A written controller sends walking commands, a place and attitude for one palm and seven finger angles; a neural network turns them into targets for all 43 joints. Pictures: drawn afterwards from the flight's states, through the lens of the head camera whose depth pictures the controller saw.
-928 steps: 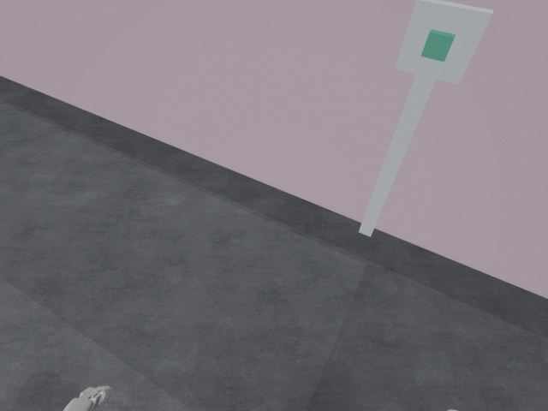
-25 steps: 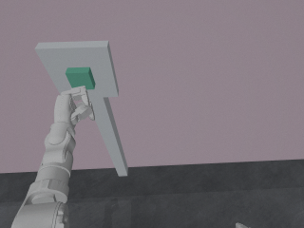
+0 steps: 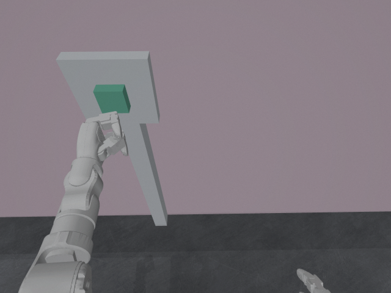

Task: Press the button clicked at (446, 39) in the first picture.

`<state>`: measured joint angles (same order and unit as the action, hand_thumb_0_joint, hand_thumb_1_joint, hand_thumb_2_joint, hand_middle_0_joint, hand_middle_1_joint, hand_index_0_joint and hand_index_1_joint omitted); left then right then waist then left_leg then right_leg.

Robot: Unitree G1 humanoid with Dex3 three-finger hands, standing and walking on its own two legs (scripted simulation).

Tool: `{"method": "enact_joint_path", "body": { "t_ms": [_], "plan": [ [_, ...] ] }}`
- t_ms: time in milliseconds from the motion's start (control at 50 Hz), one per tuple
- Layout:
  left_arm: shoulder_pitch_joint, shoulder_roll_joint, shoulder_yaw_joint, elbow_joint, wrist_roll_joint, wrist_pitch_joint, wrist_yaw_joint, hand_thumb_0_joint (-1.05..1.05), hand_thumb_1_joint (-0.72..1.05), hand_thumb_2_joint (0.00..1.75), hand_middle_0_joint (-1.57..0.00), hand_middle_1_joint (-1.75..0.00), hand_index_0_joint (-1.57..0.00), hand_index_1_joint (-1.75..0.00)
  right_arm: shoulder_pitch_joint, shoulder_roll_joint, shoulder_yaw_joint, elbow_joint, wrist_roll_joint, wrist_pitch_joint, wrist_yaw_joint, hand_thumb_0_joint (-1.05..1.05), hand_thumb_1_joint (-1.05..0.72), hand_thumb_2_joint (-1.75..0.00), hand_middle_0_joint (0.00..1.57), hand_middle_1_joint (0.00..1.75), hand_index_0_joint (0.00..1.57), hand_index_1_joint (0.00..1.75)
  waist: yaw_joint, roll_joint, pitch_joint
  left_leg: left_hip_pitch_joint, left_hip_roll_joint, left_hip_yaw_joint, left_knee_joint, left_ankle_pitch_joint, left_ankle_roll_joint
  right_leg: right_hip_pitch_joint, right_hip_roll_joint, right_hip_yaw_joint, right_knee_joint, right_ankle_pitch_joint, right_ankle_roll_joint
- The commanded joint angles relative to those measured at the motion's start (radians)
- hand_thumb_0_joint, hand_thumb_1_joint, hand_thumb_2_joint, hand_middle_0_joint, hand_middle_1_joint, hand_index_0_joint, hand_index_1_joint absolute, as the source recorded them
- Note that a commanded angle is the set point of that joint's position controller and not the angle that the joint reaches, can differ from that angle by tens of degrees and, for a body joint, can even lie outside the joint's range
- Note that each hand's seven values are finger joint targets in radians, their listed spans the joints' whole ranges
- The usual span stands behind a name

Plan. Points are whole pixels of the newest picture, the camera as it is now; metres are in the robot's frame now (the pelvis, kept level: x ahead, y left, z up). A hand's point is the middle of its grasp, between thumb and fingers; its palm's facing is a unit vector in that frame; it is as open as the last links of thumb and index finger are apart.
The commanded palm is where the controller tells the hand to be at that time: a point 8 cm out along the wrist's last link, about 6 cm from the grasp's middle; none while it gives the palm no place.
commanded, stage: press the button with the knuckle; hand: left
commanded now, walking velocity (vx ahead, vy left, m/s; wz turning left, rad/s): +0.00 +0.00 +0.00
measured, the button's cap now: (113, 98) +0.49 +0.20 +0.13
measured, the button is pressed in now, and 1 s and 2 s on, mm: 0 5 0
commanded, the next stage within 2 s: hold the button down briefly in 1.12 s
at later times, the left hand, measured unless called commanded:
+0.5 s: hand (121, 130) +0.42 +0.17 +0.10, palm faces +0.05 -1.00 -0.01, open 3.1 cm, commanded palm +0.40 +0.22 +0.10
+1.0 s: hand (125, 125) +0.44 +0.17 +0.10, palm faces +0.06 -1.00 -0.02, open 3.0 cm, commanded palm +0.43 +0.21 +0.10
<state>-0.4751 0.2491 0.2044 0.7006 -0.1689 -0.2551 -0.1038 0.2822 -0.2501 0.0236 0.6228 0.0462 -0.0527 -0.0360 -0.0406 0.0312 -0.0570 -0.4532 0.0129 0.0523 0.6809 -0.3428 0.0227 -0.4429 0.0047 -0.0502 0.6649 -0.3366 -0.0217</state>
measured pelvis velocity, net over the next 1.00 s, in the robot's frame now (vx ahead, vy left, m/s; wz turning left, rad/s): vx -0.01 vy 0.00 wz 0.01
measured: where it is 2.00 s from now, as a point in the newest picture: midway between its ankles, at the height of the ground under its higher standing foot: outside the picture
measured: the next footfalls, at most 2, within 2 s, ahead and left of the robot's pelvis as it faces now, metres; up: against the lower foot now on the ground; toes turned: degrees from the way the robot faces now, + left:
none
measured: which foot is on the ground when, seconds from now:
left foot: down 0.00-1.00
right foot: down 0.00-1.00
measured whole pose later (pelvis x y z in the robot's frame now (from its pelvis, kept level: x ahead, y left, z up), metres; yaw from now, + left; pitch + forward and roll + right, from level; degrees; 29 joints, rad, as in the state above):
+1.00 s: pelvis -0.01 +0.00 -0.01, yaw +0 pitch +10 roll -1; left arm -0.77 0.32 0.26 1.06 -0.13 -0.35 -0.10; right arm 0.35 -0.26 0.02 0.69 0.03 -0.03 -0.03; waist -0.09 0.03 -0.06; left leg -0.57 0.01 0.04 0.75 -0.35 0.03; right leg -0.55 0.00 -0.06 0.72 -0.34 -0.02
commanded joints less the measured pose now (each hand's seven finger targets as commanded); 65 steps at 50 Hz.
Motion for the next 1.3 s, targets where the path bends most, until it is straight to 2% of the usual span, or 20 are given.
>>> {"method": "enact_joint_path", "body": {
  "t_ms": [0,80,120,200,260,320,340,360,380,440,520,640,680,740,840,880,940,980,1100,1280],
  "plan": [
    [-0.374,0.138,0.022,-0.248,-0.018,-0.069,-0.010,0.00,0.90,0.90,-1.30,-1.50,-1.30,-1.50,0.008,-0.133,-0.049,-0.110,-0.004,-0.045,-0.007,0.00,-0.90,-0.90,0.20,0.30,0.20,0.30,-0.005,-0.026,-0.314,0.189,-0.008,-0.060,-0.067,0.282,0.002,0.098,0.012,0.022,-0.062,0.335,-0.005],
    [-0.356,0.146,0.027,-0.245,-0.014,-0.061,-0.003,0.00,0.90,0.90,-1.30,-1.50,-1.30,-1.50,0.002,-0.135,-0.047,-0.111,-0.004,-0.040,-0.007,0.00,-0.90,-0.90,0.20,0.30,0.20,0.30,-0.005,-0.040,-0.282,0.162,-0.010,-0.052,-0.071,0.265,0.005,0.100,0.009,0.027,-0.068,0.337,-0.001],
    [-0.410,0.188,0.046,-0.252,-0.002,-0.062,0.008,0.00,0.90,0.90,-1.30,-1.50,-1.30,-1.50,0.006,-0.138,-0.046,-0.101,-0.005,-0.034,-0.010,0.00,-0.90,-0.90,0.20,0.30,0.20,0.30,-0.014,-0.037,-0.270,0.156,-0.009,-0.054,-0.069,0.257,0.007,0.093,0.009,0.028,-0.067,0.325,0.000],
    [-0.425,0.195,0.062,-0.261,0.000,-0.072,0.015,0.00,0.90,0.90,-1.30,-1.50,-1.30,-1.50,0.007,-0.131,-0.046,-0.102,-0.008,-0.034,-0.011,0.00,-0.90,-0.90,0.20,0.30,0.20,0.30,-0.004,0.005,-0.312,0.174,-0.013,-0.052,-0.065,0.281,0.005,0.113,0.007,0.034,-0.063,0.348,-0.004],
    [-0.467,0.200,0.061,-0.216,-0.005,-0.078,0.005,0.00,0.90,0.90,-1.30,-1.50,-1.30,-1.50,0.018,-0.134,-0.045,-0.089,-0.008,-0.032,-0.015,0.00,-0.90,-0.90,0.20,0.30,0.20,0.30,-0.019,-0.027,-0.308,0.159,-0.012,-0.054,-0.065,0.262,0.006,0.113,0.009,0.035,-0.064,0.340,-0.001],
    [-0.436,0.236,0.095,-0.137,-0.010,-0.068,-0.011,0.00,0.90,0.90,-1.30,-1.50,-1.30,-1.50,0.030,-0.144,-0.046,-0.084,-0.008,-0.026,-0.018,0.00,-0.90,-0.90,0.20,0.30,0.20,0.30,-0.014,-0.072,-0.297,0.122,-0.014,-0.049,-0.064,0.244,0.010,0.127,0.009,0.040,-0.070,0.337,0.001],
    [-0.460,0.214,0.076,-0.115,-0.011,-0.063,-0.020,0.00,0.90,0.90,-1.30,-1.50,-1.30,-1.50,0.030,-0.142,-0.044,-0.083,-0.005,-0.024,-0.018,0.00,-0.90,-0.90,0.20,0.30,0.20,0.30,-0.024,-0.052,-0.281,0.122,-0.015,-0.045,-0.064,0.243,0.010,0.113,0.008,0.041,-0.071,0.344,0.002],
    [-0.470,0.244,0.098,-0.112,-0.009,-0.062,-0.025,0.00,0.90,0.90,-1.30,-1.50,-1.30,-1.50,0.036,-0.145,-0.047,-0.080,-0.005,-0.021,-0.019,0.00,-0.90,-0.90,0.20,0.30,0.20,0.30,-0.018,-0.034,-0.291,0.120,-0.015,-0.046,-0.062,0.242,0.008,0.109,0.007,0.040,-0.068,0.336,0.000],
    [-0.480,0.214,0.068,-0.108,-0.005,-0.060,-0.034,0.00,0.90,0.90,-1.30,-1.50,-1.30,-1.50,0.037,-0.142,-0.044,-0.083,-0.005,-0.020,-0.017,0.00,-0.90,-0.90,0.20,0.30,0.20,0.30,-0.023,-0.001,-0.292,0.128,-0.018,-0.046,-0.061,0.250,0.007,0.100,0.006,0.040,-0.066,0.338,-0.003],
    [-0.497,0.207,0.069,-0.115,-0.010,-0.070,-0.041,0.00,0.90,0.90,-1.30,-1.50,-1.30,-1.50,0.050,-0.142,-0.051,-0.086,-0.006,-0.020,-0.012,0.00,-0.90,-0.90,0.20,0.30,0.20,0.30,-0.022,0.005,-0.326,0.162,-0.012,-0.051,-0.048,0.292,0.006,0.085,0.013,0.033,-0.056,0.355,-0.005],
    [-0.583,0.215,0.067,-0.059,-0.012,-0.080,-0.034,0.00,0.90,0.90,-1.30,-1.50,-1.30,-1.50,0.070,-0.150,-0.050,-0.071,-0.008,-0.015,-0.012,0.00,-0.90,-0.90,0.20,0.30,0.20,0.30,-0.047,-0.067,-0.282,0.116,-0.010,-0.060,-0.046,0.241,0.009,0.055,0.017,0.030,-0.059,0.307,-0.001],
    [-0.620,0.276,0.118,-0.036,0.019,-0.112,-0.002,0.00,0.90,0.90,-1.30,-1.50,-1.30,-1.50,0.091,-0.151,-0.054,-0.066,-0.018,-0.008,-0.005,0.00,-0.90,-0.90,0.20,0.30,0.20,0.30,-0.030,0.015,-0.368,0.141,-0.012,-0.059,-0.033,0.275,0.005,0.060,0.016,0.039,-0.034,0.321,-0.003],
    [-0.639,0.267,0.106,-0.032,0.028,-0.122,-0.001,0.00,0.90,0.90,-1.30,-1.50,-1.30,-1.50,0.093,-0.148,-0.055,-0.064,-0.018,-0.006,-0.003,0.00,-0.90,-0.90,0.20,0.30,0.20,0.30,-0.036,0.030,-0.367,0.148,-0.009,-0.060,-0.028,0.288,0.003,0.045,0.018,0.036,-0.028,0.324,-0.004],
    [-0.711,0.284,0.115,0.008,0.022,-0.130,0.001,0.00,0.90,0.90,-1.30,-1.50,-1.30,-1.50,0.105,-0.155,-0.055,-0.051,-0.019,-0.002,-0.005,0.00,-0.90,-0.90,0.20,0.30,0.20,0.30,-0.060,-0.039,-0.335,0.112,-0.007,-0.064,-0.030,0.236,0.009,0.034,0.021,0.036,-0.037,0.290,0.002],
    [-0.833,0.258,0.075,0.058,0.031,-0.150,0.000,0.00,0.90,0.90,-1.30,-1.50,-1.30,-1.50,0.114,-0.157,-0.053,-0.030,-0.018,-0.007,-0.009,0.00,-0.90,-0.90,0.20,0.30,0.20,0.30,-0.090,0.033,-0.326,0.141,-0.004,-0.077,-0.028,0.192,0.005,-0.042,0.023,0.034,-0.039,0.217,-0.002],
    [-0.849,0.283,0.094,0.081,0.033,-0.160,0.002,0.00,0.90,0.90,-1.30,-1.50,-1.30,-1.50,0.125,-0.162,-0.052,-0.023,-0.022,-0.010,-0.008,0.00,-0.90,-0.90,0.20,0.30,0.20,0.30,-0.089,0.017,-0.347,0.136,-0.005,-0.083,-0.024,0.185,0.004,-0.040,0.023,0.034,-0.035,0.208,-0.001],
    [-0.888,0.245,0.066,0.108,0.033,-0.178,0.006,0.00,0.90,0.90,-1.30,-1.50,-1.30,-1.50,0.135,-0.161,-0.053,-0.010,-0.026,-0.015,-0.004,0.00,-0.90,-0.90,0.20,0.30,0.20,0.30,-0.105,0.012,-0.362,0.155,-0.001,-0.096,-0.018,0.185,0.002,-0.075,0.027,0.027,-0.029,0.191,0.000],
    [-0.912,0.289,0.093,0.145,0.033,-0.181,0.009,0.00,0.90,0.90,-1.30,-1.50,-1.30,-1.50,0.138,-0.169,-0.051,-0.003,-0.026,-0.015,-0.005,0.00,-0.90,-0.90,0.20,0.30,0.20,0.30,-0.112,-0.015,-0.329,0.114,-0.001,-0.095,-0.018,0.140,0.005,-0.081,0.027,0.031,-0.035,0.162,0.003],
    [-1.000,0.306,0.076,0.209,0.050,-0.190,0.017,0.00,0.90,0.90,-1.30,-1.50,-1.30,-1.50,0.151,-0.179,-0.044,0.009,-0.027,-0.023,-0.006,0.00,-0.90,-0.90,0.20,0.30,0.20,0.30,-0.140,0.020,-0.299,0.072,-0.002,-0.106,-0.022,0.036,0.006,-0.139,0.026,0.036,-0.039,0.064,0.004],
    [-1.056,0.357,0.091,0.254,0.040,-0.181,0.001,0.00,0.90,0.90,-1.30,-1.50,-1.30,-1.50,0.173,-0.191,-0.039,0.010,-0.024,-0.037,-0.017,0.00,-0.90,-0.90,0.20,0.30,0.20,0.30,-0.163,0.015,-0.335,0.012,-0.006,-0.098,-0.013,-0.041,0.014,-0.129,0.023,0.055,-0.048,0.007,0.014]
  ]
}}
